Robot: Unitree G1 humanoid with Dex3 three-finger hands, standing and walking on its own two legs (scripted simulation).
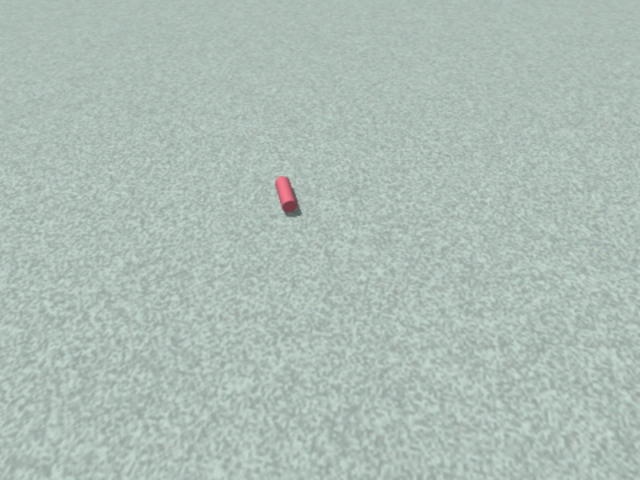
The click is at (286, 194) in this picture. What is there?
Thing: lying bottle
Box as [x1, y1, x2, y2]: [275, 176, 296, 211]
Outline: 280,176 275,181 275,184 282,208 285,211 292,211 296,207 296,202 289,181 286,177
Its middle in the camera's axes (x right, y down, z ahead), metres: -0.18 -0.24 +1.82
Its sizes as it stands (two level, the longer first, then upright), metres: 0.208 0.070 0.070
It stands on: the floor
